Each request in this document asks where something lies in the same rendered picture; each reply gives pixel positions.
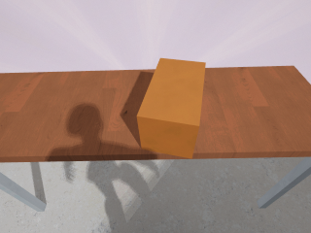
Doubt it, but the carton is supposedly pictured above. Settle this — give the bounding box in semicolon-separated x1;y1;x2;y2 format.
136;58;206;159

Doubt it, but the table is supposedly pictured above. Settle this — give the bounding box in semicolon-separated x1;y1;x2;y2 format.
0;65;311;212

